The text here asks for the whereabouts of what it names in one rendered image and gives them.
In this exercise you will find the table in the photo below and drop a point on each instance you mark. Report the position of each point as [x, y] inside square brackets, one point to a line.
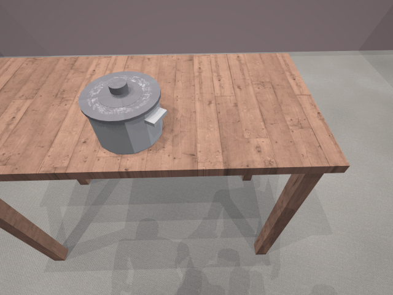
[228, 115]

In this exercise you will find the knob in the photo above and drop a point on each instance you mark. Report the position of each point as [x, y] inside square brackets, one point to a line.
[118, 86]

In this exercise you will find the lid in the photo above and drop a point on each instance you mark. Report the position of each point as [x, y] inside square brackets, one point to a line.
[98, 104]

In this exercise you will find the pot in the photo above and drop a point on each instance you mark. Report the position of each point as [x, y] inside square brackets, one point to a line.
[131, 137]

